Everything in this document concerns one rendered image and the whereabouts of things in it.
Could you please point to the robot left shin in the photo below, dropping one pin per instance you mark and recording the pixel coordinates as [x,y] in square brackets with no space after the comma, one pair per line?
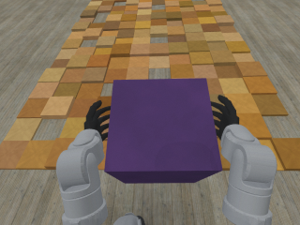
[128,214]

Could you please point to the right robot forearm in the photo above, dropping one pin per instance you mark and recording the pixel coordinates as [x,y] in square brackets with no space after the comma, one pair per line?
[251,177]

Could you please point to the left robot thigh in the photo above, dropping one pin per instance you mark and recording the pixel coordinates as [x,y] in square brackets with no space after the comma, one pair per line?
[128,220]

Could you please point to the carton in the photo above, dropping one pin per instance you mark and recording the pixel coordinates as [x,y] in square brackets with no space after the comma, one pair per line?
[161,131]

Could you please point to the left robot forearm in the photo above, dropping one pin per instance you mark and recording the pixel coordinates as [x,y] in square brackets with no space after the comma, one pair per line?
[79,181]

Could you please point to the robot right hand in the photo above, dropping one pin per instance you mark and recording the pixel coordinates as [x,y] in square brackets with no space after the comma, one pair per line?
[227,117]

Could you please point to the robot left hand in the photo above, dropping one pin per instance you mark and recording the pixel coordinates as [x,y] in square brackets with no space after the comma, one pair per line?
[93,119]

